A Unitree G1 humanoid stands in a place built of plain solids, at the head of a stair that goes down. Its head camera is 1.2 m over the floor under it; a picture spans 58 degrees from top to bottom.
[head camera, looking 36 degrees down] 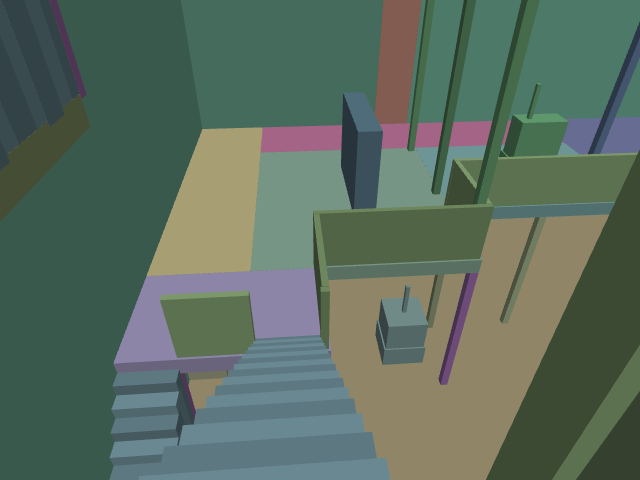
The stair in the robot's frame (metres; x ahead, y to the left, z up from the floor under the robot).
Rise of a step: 0.20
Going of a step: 0.22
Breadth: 0.90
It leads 4 degrees to the left of straight ahead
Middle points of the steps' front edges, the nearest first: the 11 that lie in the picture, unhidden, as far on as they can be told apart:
0.80 0.20 -0.40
1.02 0.22 -0.60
1.23 0.23 -0.81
1.45 0.25 -1.01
1.67 0.27 -1.21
1.89 0.28 -1.41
2.11 0.30 -1.62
2.33 0.32 -1.82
2.55 0.33 -2.02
2.77 0.35 -2.22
2.99 0.37 -2.42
